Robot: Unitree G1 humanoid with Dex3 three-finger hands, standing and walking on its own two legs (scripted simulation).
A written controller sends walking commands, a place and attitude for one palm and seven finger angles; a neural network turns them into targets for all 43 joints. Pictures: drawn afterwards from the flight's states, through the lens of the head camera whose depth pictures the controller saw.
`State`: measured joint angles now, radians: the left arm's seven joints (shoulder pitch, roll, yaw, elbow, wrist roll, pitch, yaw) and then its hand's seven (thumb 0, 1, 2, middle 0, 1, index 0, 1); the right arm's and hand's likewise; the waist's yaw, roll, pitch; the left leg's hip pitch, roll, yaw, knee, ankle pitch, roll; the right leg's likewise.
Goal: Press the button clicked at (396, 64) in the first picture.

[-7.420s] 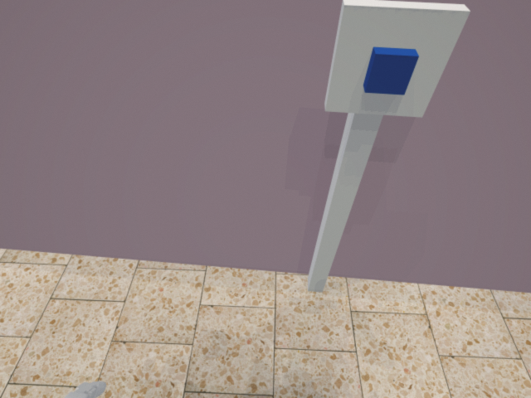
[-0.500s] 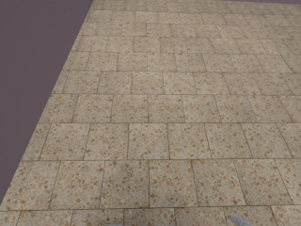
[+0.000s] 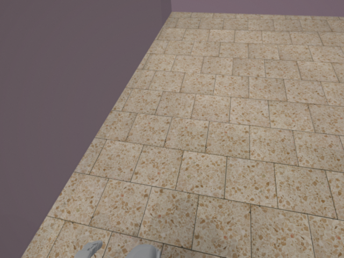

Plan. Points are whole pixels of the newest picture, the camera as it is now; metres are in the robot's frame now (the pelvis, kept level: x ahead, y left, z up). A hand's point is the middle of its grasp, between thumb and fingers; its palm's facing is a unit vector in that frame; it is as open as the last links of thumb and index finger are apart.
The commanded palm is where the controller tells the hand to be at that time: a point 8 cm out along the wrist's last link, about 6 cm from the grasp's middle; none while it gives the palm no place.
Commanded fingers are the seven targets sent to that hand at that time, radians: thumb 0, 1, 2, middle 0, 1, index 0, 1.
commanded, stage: turn to face it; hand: left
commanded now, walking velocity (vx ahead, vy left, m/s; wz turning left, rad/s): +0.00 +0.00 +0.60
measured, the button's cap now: out of the picture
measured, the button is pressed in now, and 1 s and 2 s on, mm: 0 0 0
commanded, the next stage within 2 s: take the last steps up to it in 1.96 s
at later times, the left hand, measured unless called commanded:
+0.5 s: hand out of the picture -0.02 +0.27 -0.17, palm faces +0.34 -0.91 -0.25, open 7.4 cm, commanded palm none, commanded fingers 0.00 0.90 0.90 -0.20 -0.30 -0.20 -0.30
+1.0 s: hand out of the picture -0.04 +0.20 -0.14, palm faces +0.55 -0.79 -0.28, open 7.4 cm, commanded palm none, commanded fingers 0.00 0.90 0.90 -0.20 -0.30 -0.20 -0.30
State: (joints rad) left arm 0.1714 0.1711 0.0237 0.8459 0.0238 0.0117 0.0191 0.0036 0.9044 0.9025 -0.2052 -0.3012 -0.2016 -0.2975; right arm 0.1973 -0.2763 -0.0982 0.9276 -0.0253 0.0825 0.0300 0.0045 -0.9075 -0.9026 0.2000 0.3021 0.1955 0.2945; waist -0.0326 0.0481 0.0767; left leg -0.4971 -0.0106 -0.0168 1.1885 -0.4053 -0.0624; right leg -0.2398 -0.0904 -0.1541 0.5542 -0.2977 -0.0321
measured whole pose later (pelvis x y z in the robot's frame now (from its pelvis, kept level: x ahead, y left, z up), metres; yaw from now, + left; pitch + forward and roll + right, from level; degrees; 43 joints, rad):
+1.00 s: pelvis +0.00 -0.01 +0.00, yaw +35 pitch -1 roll +2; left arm 0.21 0.18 0.03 0.87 0.03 0.02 0.02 0.01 0.90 0.90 -0.21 -0.30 -0.20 -0.30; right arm 0.21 -0.27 -0.10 0.94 -0.02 0.09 0.03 0.00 -0.91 -0.90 0.20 0.30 0.19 0.29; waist -0.03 0.02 0.08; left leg -0.50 0.02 -0.01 1.13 -0.39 -0.08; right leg -0.20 -0.11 -0.17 0.51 -0.30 -0.01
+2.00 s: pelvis +0.00 -0.01 +0.00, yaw +68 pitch -2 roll +2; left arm 0.26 0.19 0.04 0.93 0.03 0.01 0.02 0.00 0.90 0.90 -0.21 -0.30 -0.20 -0.30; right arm 0.18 -0.25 -0.07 0.97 -0.02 0.08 0.02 0.00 -0.91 -0.90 0.20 0.30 0.19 0.29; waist 0.01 0.00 0.08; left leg -0.37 0.02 0.01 0.88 -0.46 -0.06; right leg -0.22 -0.12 -0.19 0.52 -0.27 -0.02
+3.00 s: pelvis +0.05 +0.15 +0.00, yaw +73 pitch -1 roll -1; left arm 0.47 0.06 0.01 1.18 0.03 -0.07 0.02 0.00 0.91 0.90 -0.20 -0.30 -0.20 -0.30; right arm 0.15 -0.17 -0.06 1.04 -0.03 -0.01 0.02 0.00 -0.92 -0.90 0.20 0.30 0.19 0.29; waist 0.05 0.01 0.04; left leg -0.51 0.10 0.10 0.73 -0.19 -0.01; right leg 0.03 -0.02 -0.18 0.33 -0.33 0.00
